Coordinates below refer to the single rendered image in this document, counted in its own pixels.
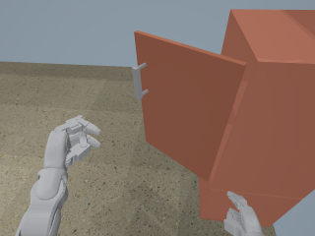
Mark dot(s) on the handle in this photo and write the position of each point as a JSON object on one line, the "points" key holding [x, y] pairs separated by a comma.
{"points": [[137, 81]]}

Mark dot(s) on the left robot hand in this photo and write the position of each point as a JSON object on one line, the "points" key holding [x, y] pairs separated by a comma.
{"points": [[79, 144]]}

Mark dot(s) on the robot left forearm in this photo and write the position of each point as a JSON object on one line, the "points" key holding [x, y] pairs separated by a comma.
{"points": [[48, 195]]}

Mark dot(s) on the cupboard door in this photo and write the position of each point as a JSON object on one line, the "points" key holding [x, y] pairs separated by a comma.
{"points": [[191, 92]]}

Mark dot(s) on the right robot hand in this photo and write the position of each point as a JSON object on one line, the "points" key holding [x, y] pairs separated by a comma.
{"points": [[239, 223]]}

